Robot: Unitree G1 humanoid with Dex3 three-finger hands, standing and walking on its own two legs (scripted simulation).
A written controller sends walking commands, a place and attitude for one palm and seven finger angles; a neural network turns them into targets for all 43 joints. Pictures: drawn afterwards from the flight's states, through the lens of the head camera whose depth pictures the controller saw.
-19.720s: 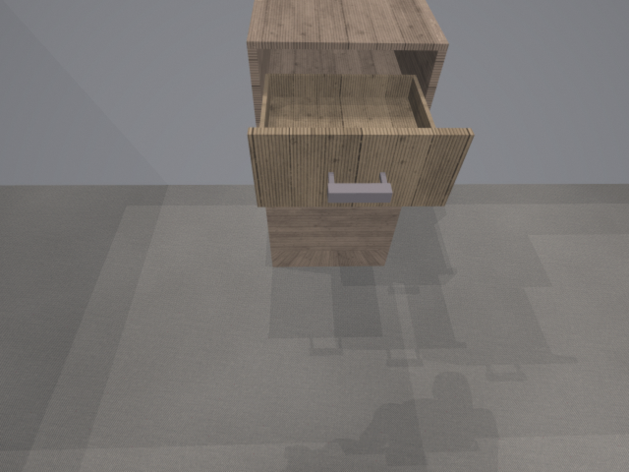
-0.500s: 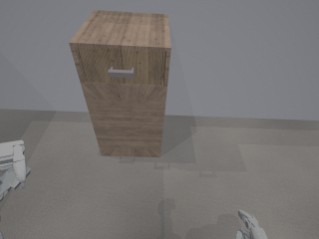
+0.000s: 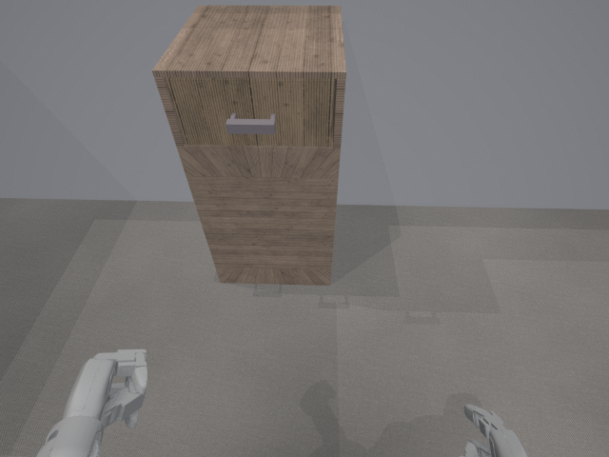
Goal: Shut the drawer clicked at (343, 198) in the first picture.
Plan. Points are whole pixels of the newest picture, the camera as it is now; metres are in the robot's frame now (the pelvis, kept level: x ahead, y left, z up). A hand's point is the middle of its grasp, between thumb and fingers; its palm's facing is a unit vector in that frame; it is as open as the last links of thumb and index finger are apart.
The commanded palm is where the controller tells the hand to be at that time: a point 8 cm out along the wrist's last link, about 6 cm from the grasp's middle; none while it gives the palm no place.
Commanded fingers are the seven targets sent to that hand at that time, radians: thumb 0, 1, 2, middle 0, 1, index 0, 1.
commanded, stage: let the arm hang, fingers relaxed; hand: left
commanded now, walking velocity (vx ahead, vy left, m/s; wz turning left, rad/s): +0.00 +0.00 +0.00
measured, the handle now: (252, 121) +0.83 +0.18 -0.01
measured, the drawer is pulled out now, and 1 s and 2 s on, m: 0.00 0.00 0.00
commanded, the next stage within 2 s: look to check the result in 0.96 s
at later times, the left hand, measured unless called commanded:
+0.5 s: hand out of the picture -0.11 +0.19 -0.15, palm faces +0.04 -0.97 -0.24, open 6.0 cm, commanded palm none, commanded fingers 0.00 0.90 0.90 -0.20 -0.30 -0.20 -0.30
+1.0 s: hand out of the picture -0.01 +0.13 -0.17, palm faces +0.05 -0.99 -0.16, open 7.4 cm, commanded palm none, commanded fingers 0.00 0.90 0.90 -0.20 -0.30 -0.20 -0.30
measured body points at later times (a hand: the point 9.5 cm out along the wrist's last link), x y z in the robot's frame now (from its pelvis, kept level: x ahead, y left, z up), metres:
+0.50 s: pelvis -0.01 +0.00 +0.01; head +0.00 +0.00 +0.46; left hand -0.11 +0.24 -0.14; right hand -0.03 -0.23 -0.15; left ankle +0.07 +0.10 -0.73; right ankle -0.03 -0.13 -0.73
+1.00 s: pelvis +0.01 -0.02 +0.01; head +0.02 -0.02 +0.46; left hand -0.01 +0.19 -0.15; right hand -0.02 -0.22 -0.15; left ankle +0.07 +0.10 -0.73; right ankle -0.03 -0.13 -0.73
